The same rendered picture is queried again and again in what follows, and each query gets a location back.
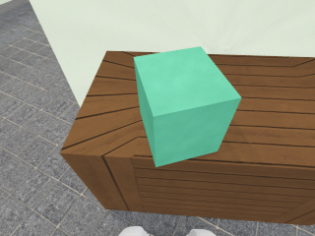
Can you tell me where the pedestal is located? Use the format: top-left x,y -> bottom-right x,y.
60,50 -> 315,226

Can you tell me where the robot left thigh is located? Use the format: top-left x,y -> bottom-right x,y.
118,226 -> 150,236

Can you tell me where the carton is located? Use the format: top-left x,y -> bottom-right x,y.
133,46 -> 242,167

